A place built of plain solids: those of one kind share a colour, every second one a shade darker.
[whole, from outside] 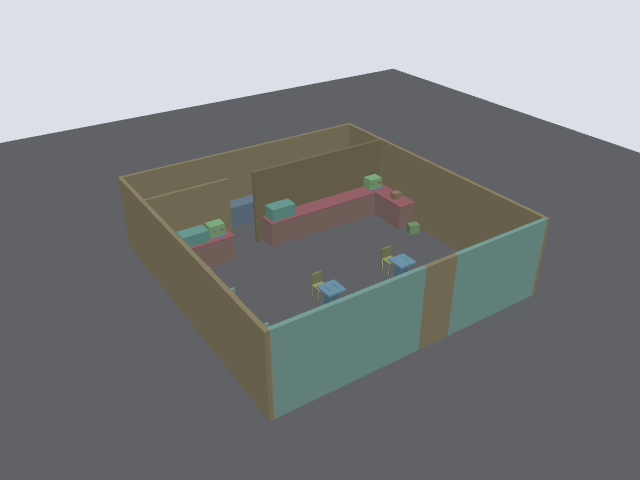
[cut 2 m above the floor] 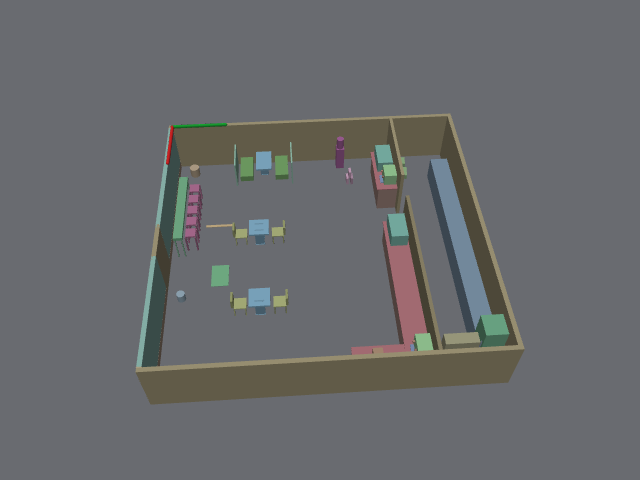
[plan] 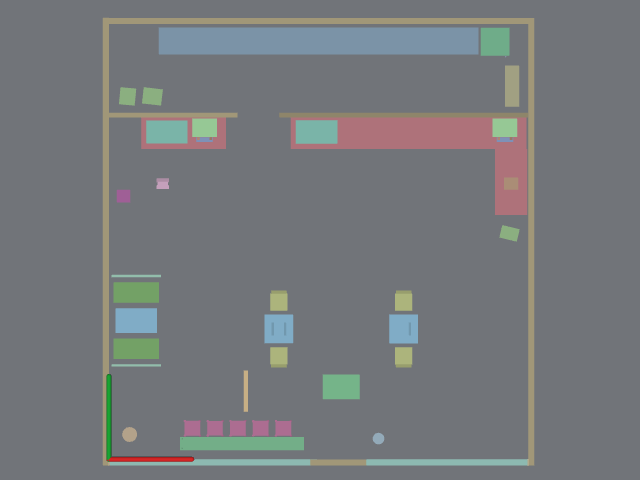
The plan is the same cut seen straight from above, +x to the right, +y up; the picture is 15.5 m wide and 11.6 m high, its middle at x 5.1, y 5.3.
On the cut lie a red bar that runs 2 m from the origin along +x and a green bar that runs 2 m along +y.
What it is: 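A small cafe of the 2010s to 2020s; 10.1 x 10.5 m, ceiling 2.9 m, a street door 0.95 x 2.1 m in the glazed front; tables 0.75 m, chairs 0.45 m, bar tops 1.06 m, a counter 1.0 m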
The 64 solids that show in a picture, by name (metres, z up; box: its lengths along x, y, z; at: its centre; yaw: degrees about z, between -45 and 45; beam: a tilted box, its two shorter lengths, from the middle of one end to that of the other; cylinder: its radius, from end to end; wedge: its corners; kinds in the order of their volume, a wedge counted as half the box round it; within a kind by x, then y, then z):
{
 "wall_1": {"box": [0.15, 10.82, 2.99], "at": [-0.07, 5.26, 1.45]},
 "wall_2": {"box": [3.11, 0.12, 2.99], "at": [1.55, 8.32, 1.45]},
 "wall_3": {"box": [10.43, 0.15, 2.99], "at": [5.07, 10.6, 1.45]},
 "wall_4": {"box": [1.5, 0.15, 2.99], "at": [5.62, -0.07, 1.45]},
 "wall_5": {"box": [6.02, 0.12, 2.99], "at": [7.12, 8.32, 1.45]},
 "wall_6": {"box": [0.15, 10.82, 2.99], "at": [10.21, 5.26, 1.45]},
 "counter_1": {"box": [2.01, 0.7, 1.05], "at": [1.8, 7.91, 0.47]},
 "counter_2": {"box": [5.66, 0.7, 1.05], "at": [7.24, 7.91, 0.47]},
 "counter_3": {"box": [0.7, 1.6, 1.05], "at": [9.72, 6.76, 0.47]},
 "back_worktop_1": {"box": [7.73, 0.65, 0.95], "at": [5.07, 10.11, 0.42]},
 "window_wall_1": {"box": [5.01, 0.15, 2.99], "at": [2.51, -0.07, 1.45]},
 "window_wall_2": {"box": [3.92, 0.15, 2.99], "at": [8.17, -0.07, 1.45]},
 "back_fridge_1": {"box": [0.7, 0.68, 1.9], "at": [9.33, 10.09, 0.9]},
 "shelf_1": {"box": [0.35, 1.0, 1.95], "at": [9.74, 9.02, 0.93]},
 "display_1": {"box": [1.0, 0.56, 0.44], "at": [1.4, 7.91, 1.26]},
 "display_2": {"box": [1.02, 0.58, 0.5], "at": [5.02, 7.91, 1.29]},
 "counter_top_1": {"box": [2.05, 0.78, 0.04], "at": [1.8, 7.89, 1.02]},
 "counter_top_2": {"box": [5.7, 0.78, 0.04], "at": [7.24, 7.89, 1.02]},
 "counter_top_3": {"box": [0.78, 1.6, 0.04], "at": [9.72, 6.7, 1.02]},
 "bench_upholstered_1": {"box": [1.1, 0.5, 0.25], "at": [0.66, 2.67, 0.33]},
 "bench_upholstered_2": {"box": [1.1, 0.5, 0.25], "at": [0.66, 4.03, 0.33]},
 "coffee_machine_1": {"box": [0.6, 0.45, 0.45], "at": [2.31, 8.01, 1.26]},
 "coffee_machine_2": {"box": [0.6, 0.45, 0.45], "at": [9.57, 8.01, 1.26]},
 "meeting_table_1": {"box": [1.0, 0.6, 0.07], "at": [0.66, 3.35, 0.71]},
 "meeting_table_2": {"box": [0.06, 0.32, 0.8], "at": [3.96, 3.15, 0.35]},
 "meeting_table_3": {"box": [0.7, 0.7, 0.07], "at": [4.11, 3.15, 0.71]},
 "meeting_table_4": {"box": [0.06, 0.32, 0.8], "at": [4.26, 3.15, 0.35]},
 "meeting_table_5": {"box": [0.06, 0.32, 0.8], "at": [6.97, 3.15, 0.35]},
 "meeting_table_6": {"box": [0.7, 0.7, 0.07], "at": [7.12, 3.15, 0.71]},
 "meeting_table_7": {"box": [0.06, 0.32, 0.8], "at": [7.27, 3.15, 0.35]},
 "stallriser_1": {"box": [5.01, 0.05, 0.35], "at": [2.51, -0.02, 0.12]},
 "stallriser_2": {"box": [3.92, 0.05, 0.35], "at": [8.17, -0.02, 0.12]},
 "booth_back_1": {"box": [1.2, 0.06, 1.15], "at": [0.66, 2.27, 0.53]},
 "booth_back_2": {"box": [1.2, 0.06, 1.15], "at": [0.66, 4.43, 0.53]},
 "box_cardboard_1": {"box": [0.39, 0.42, 0.26], "at": [0.45, 8.77, 0.08], "yaw": -5.5},
 "box_cardboard_2": {"box": [0.47, 0.4, 0.25], "at": [1.05, 8.77, 0.08], "yaw": -6.6},
 "box_cardboard_3": {"box": [0.44, 0.31, 0.43], "at": [9.68, 5.46, 0.17], "yaw": -13.5},
 "water_cooler_1": {"box": [0.33, 0.31, 1.03], "at": [0.35, 6.36, 0.47]},
 "water_cooler_2": {"cylinder": 0.14, "from": [0.35, 6.36, 0.98], "to": [0.35, 6.36, 1.4]},
 "console_table_1": {"box": [3.0, 0.32, 0.13], "at": [3.21, 0.38, 0.99]},
 "side_chair_1": {"box": [0.38, 0.08, 0.38], "at": [4.11, 2.26, 0.65]},
 "side_chair_2": {"box": [0.42, 0.42, 0.04], "at": [4.11, 2.5, 0.43]},
 "side_chair_3": {"box": [0.42, 0.42, 0.04], "at": [4.11, 3.8, 0.43]},
 "side_chair_4": {"box": [0.38, 0.08, 0.38], "at": [4.11, 4.04, 0.65]},
 "side_chair_5": {"box": [0.38, 0.08, 0.38], "at": [7.12, 2.26, 0.65]},
 "side_chair_6": {"box": [0.42, 0.42, 0.04], "at": [7.12, 2.5, 0.43]},
 "side_chair_7": {"box": [0.42, 0.42, 0.04], "at": [7.12, 3.8, 0.43]},
 "side_chair_8": {"box": [0.38, 0.08, 0.38], "at": [7.12, 4.04, 0.65]},
 "bar_stool_1": {"box": [0.38, 0.36, 0.06], "at": [2.02, 0.75, 0.73]},
 "bar_stool_2": {"box": [0.38, 0.36, 0.06], "at": [2.56, 0.75, 0.73]},
 "bar_stool_3": {"box": [0.38, 0.36, 0.06], "at": [3.12, 0.75, 0.73]},
 "bar_stool_4": {"box": [0.38, 0.36, 0.06], "at": [3.67, 0.75, 0.73]},
 "bar_stool_5": {"box": [0.38, 0.36, 0.06], "at": [4.21, 0.75, 0.73]},
 "plant_pot_1": {"cylinder": 0.18, "from": [0.5, 0.6, 0.0], "to": [0.5, 0.6, 0.38]},
 "front_corner_1": {"box": [0.04, 0.17, 2.84], "at": [0.0, -0.07, 1.37]},
 "front_corner_2": {"box": [0.04, 0.17, 2.84], "at": [10.13, -0.07, 1.37]},
 "door_mat_1": {"box": [0.9, 0.6, 0.07], "at": [5.62, 1.75, -0.02]},
 "till_1": {"box": [0.35, 0.3, 0.25], "at": [9.72, 6.66, 1.17]},
 "bin_waste_1": {"cylinder": 0.14, "from": [6.51, 0.5, 0.0], "to": [6.51, 0.5, 0.31]},
 "wet_floor_sign_1": {"box": [0.26, 0.1, 0.31], "at": [1.3, 6.66, 0.47]},
 "wet_floor_sign_2": {"box": [0.3, 0.1, 0.36], "at": [1.3, 6.74, 0.13]},
 "cable_protector_1": {"box": [0.1, 1.0, 0.07], "at": [3.31, 1.65, -0.01]},
 "coffee_machine_drip_1": {"box": [0.4, 0.12, 0.03], "at": [2.31, 7.72, 1.05]},
 "coffee_machine_drip_2": {"box": [0.4, 0.12, 0.03], "at": [9.57, 7.72, 1.05]}
}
